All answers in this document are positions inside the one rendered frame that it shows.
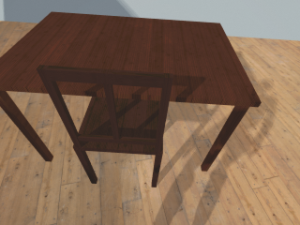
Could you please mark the chair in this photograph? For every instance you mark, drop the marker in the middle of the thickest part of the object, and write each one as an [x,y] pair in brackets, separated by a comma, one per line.
[112,124]

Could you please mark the table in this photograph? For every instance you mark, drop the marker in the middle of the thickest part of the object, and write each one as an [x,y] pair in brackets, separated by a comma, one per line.
[199,55]

